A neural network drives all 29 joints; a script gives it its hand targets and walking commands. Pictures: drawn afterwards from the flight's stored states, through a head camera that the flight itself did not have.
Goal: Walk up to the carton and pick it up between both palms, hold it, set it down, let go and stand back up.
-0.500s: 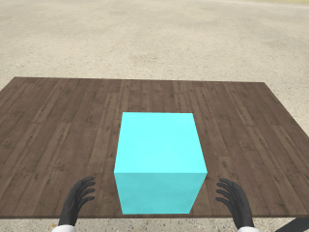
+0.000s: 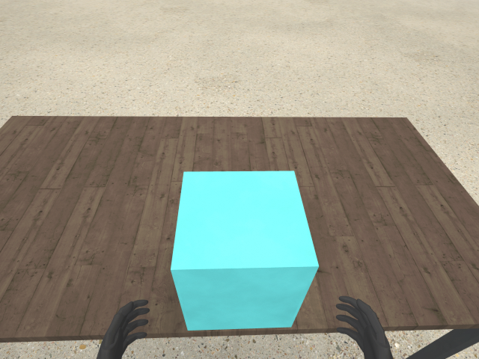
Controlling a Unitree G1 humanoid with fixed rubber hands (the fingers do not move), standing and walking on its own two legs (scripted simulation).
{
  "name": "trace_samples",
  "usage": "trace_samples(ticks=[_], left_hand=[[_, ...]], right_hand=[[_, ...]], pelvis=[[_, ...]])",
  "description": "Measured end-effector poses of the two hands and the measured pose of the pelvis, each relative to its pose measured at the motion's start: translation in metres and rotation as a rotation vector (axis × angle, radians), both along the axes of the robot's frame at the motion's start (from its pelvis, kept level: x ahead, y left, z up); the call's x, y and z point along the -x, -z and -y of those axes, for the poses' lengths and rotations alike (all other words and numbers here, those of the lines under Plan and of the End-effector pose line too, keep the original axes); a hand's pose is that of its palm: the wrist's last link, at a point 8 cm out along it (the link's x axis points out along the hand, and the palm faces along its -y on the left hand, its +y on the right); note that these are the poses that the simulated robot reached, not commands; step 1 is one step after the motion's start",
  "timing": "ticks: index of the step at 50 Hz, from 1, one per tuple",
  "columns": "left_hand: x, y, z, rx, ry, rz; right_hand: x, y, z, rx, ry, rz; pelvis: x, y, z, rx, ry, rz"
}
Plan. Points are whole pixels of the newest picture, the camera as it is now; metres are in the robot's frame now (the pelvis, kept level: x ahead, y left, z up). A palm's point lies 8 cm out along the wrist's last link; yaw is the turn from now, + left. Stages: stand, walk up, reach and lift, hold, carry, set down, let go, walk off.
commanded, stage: set down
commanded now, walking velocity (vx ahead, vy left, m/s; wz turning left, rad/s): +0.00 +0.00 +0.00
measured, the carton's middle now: (239, 252) +0.33 +0.04 -0.03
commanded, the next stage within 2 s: let go in 0.78 s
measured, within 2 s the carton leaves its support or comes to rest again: neither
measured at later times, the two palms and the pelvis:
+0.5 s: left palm (114, 355) +0.15 +0.23 -0.07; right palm out of the picture +0.17 -0.20 -0.06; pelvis +0.01 -0.01 +0.00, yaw +0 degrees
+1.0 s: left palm (114, 351) +0.16 +0.23 -0.07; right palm out of the picture +0.15 -0.22 -0.07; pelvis -0.01 +0.00 +0.00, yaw +1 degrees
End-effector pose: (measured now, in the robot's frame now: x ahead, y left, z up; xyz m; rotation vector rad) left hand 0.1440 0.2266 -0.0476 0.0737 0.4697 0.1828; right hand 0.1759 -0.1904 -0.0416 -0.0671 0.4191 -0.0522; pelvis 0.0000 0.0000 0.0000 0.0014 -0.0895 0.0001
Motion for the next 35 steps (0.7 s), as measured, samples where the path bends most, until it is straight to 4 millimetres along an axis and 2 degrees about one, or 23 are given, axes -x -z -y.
trace_samples(ticks=[9,23,35], left_hand=[[0.001,0.004,-0.009,-0.033,0.015,-0.076],[-0.004,0.018,-0.005,-0.018,0.043,-0.207],[-0.01,0.019,-0.006,-0.03,0.055,-0.265]], right_hand=[[0.001,0.008,0.006,0.028,-0.001,-0.043],[0.004,0.02,0.01,0.074,-0.013,-0.149],[0.01,0.027,0.024,0.107,0.002,-0.209]], pelvis=[[-0.004,-0.001,0.003,-0.001,0.001,-0.002],[-0.007,-0.001,0.006,-0.004,-0.005,0.005],[-0.003,-0.001,0.003,-0.001,-0.005,0.007]])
